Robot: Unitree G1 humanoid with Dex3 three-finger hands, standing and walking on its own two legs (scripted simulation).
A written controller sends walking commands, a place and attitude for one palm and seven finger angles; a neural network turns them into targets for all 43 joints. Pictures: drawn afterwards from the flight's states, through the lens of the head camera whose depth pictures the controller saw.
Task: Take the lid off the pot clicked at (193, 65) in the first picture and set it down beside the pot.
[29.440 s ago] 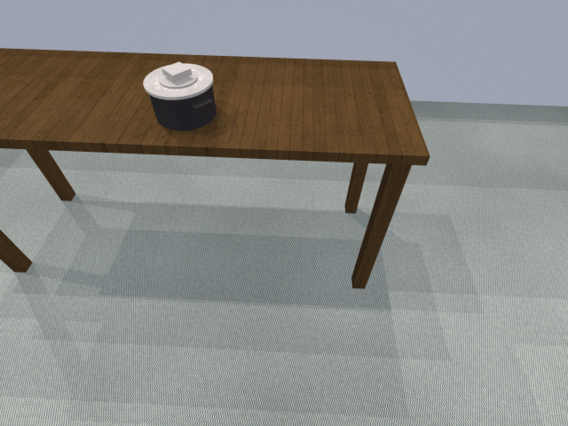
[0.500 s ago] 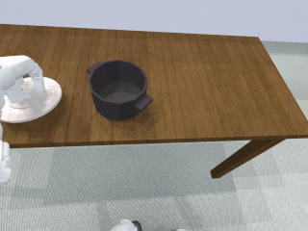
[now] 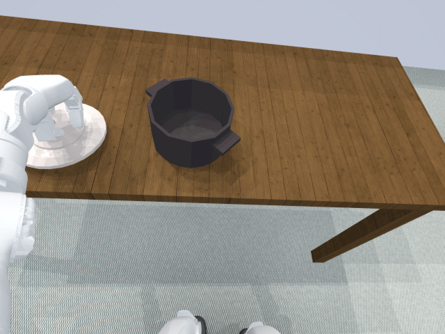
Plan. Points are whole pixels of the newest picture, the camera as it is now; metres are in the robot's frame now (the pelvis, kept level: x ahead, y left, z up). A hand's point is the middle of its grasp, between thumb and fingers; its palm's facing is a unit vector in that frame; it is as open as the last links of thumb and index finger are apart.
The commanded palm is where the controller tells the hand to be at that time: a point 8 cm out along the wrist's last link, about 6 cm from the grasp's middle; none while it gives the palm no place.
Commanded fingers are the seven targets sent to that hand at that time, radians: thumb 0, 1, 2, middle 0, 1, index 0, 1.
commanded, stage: open the fingers wide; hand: left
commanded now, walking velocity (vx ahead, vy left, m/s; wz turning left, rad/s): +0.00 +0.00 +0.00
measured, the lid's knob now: (54, 123) +0.50 +0.31 +0.02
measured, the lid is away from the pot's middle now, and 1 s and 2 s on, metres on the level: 0.26 0.26 0.26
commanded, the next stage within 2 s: raise the empty hand in 1.14 s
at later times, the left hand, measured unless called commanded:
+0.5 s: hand (51, 129) +0.46 +0.29 +0.05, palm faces -0.44 -0.10 -0.89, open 7.1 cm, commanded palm +0.49 +0.28 +0.11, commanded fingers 0.00 0.17 0.87 -0.51 -0.89 -0.59 -0.93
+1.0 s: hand (49, 131) +0.45 +0.29 +0.06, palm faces -0.45 -0.10 -0.89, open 10.6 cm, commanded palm +0.49 +0.28 +0.11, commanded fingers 0.00 0.01 0.60 -0.33 -0.89 -0.33 -0.89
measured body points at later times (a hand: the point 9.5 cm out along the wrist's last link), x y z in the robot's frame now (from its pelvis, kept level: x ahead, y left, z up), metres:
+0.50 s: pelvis +0.01 -0.02 +0.00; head +0.10 +0.02 +0.44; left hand +0.48 +0.29 +0.10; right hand +0.03 -0.30 -0.10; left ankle +0.05 +0.01 -0.70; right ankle +0.00 -0.19 -0.70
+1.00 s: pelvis +0.01 -0.04 +0.00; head +0.10 +0.00 +0.44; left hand +0.47 +0.29 +0.11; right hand +0.04 -0.32 -0.10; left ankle +0.05 +0.01 -0.70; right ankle +0.00 -0.19 -0.70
